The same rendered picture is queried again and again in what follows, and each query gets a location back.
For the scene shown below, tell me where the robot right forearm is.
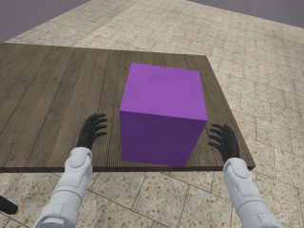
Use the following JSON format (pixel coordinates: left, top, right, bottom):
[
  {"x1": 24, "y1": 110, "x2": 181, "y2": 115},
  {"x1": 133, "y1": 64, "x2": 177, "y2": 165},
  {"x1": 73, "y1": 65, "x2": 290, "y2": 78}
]
[{"x1": 222, "y1": 158, "x2": 284, "y2": 228}]

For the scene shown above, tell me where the carton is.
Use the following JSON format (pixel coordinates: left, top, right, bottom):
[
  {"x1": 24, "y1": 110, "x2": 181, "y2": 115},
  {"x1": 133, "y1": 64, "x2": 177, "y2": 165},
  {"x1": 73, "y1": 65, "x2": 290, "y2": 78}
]
[{"x1": 119, "y1": 63, "x2": 208, "y2": 167}]

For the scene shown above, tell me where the left robot hand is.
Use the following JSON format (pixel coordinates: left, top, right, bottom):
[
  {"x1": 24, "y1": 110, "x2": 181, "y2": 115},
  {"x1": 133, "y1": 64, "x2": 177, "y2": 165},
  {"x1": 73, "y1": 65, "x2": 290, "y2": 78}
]
[{"x1": 76, "y1": 113, "x2": 107, "y2": 150}]

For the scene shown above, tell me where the right robot hand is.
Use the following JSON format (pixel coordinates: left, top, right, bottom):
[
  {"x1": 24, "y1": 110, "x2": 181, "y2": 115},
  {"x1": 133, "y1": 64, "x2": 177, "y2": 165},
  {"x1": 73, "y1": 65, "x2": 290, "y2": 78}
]
[{"x1": 208, "y1": 123, "x2": 240, "y2": 163}]

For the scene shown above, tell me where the table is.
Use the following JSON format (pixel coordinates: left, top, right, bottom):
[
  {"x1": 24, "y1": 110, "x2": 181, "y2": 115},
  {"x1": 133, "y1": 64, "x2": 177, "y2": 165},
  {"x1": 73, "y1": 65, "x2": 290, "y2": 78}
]
[{"x1": 0, "y1": 42, "x2": 256, "y2": 215}]

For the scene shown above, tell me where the robot left forearm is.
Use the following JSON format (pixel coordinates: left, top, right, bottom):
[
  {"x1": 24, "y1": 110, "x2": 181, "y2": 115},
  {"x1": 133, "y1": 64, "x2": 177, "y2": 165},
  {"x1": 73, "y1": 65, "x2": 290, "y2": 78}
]
[{"x1": 31, "y1": 147, "x2": 93, "y2": 228}]

